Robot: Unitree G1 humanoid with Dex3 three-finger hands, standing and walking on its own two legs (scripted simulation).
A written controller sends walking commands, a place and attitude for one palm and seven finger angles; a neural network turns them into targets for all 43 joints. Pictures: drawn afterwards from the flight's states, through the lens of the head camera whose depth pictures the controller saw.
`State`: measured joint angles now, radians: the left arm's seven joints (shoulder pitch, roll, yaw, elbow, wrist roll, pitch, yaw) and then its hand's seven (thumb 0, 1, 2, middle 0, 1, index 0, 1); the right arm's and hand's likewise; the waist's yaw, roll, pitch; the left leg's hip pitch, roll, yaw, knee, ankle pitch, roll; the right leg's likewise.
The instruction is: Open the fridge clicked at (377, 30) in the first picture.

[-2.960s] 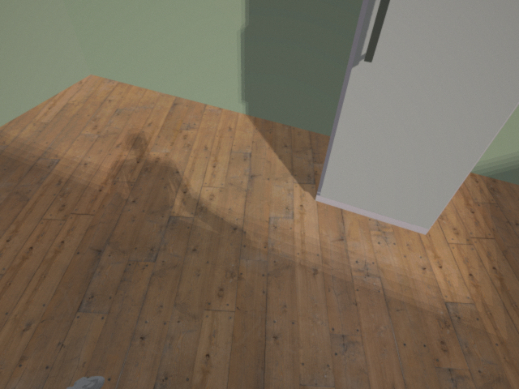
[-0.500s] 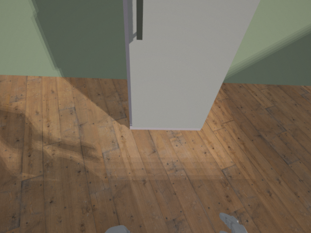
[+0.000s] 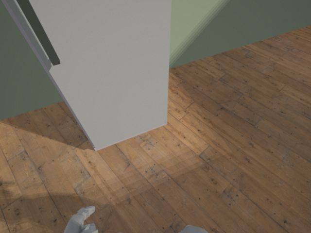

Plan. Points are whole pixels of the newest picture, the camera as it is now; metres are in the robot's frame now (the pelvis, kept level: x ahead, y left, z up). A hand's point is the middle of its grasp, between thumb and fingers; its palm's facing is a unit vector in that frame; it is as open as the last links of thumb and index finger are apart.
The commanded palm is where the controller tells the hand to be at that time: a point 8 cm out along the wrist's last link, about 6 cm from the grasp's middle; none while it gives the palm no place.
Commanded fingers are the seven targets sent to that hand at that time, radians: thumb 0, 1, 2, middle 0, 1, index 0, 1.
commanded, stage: turn to face it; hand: left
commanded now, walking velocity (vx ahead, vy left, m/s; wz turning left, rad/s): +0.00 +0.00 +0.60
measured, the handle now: out of the picture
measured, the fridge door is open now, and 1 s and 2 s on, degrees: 0 0 0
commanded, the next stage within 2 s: take the last steps up to it in 0.74 s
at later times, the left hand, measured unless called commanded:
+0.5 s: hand out of the picture +0.04 +0.25 -0.16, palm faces +0.25 -0.94 -0.23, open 7.4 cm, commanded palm none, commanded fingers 0.00 0.90 0.90 -0.20 -0.30 -0.20 -0.30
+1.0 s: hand out of the picture -0.01 +0.15 -0.13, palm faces +0.41 -0.88 -0.24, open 7.3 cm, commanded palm none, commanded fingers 0.00 0.90 0.90 -0.20 -0.30 -0.20 -0.30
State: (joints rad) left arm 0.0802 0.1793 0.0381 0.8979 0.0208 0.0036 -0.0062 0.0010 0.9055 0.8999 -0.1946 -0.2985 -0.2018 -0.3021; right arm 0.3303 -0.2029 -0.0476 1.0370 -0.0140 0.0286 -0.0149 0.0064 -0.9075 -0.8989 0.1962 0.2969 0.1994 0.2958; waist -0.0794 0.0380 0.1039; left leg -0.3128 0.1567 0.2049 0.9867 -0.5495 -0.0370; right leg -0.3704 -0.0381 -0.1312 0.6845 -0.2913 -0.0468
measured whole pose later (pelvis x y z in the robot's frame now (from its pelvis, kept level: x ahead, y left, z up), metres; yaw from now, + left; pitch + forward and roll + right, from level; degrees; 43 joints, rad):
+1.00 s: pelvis +0.03 -0.04 +0.03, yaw +22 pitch +0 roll +2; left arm 0.28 0.15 0.03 0.99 0.02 -0.02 0.02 0.00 0.92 0.90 -0.20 -0.30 -0.21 -0.30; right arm 0.21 -0.22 -0.08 1.02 -0.03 0.06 0.02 0.01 -0.91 -0.90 0.19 0.30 0.20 0.30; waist 0.00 0.03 0.02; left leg -0.41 0.05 0.01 0.99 -0.34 -0.04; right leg -0.17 -0.05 -0.16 0.43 -0.25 -0.04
